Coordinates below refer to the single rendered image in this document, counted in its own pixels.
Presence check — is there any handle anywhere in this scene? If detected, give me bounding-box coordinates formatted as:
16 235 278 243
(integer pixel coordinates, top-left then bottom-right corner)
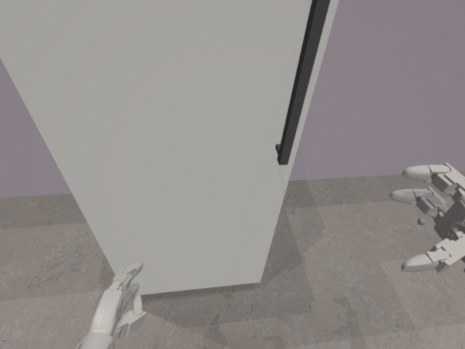
275 0 330 165

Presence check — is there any left robot hand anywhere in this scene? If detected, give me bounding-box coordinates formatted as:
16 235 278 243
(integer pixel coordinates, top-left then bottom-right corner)
87 261 146 342

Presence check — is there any fridge door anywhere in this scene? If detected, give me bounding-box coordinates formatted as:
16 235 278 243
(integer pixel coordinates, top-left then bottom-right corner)
0 0 339 295

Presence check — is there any right robot hand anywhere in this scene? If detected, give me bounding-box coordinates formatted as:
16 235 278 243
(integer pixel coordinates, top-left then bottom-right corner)
389 163 465 273

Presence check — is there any robot left forearm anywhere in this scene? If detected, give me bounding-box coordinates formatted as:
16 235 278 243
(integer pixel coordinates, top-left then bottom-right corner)
76 333 114 349

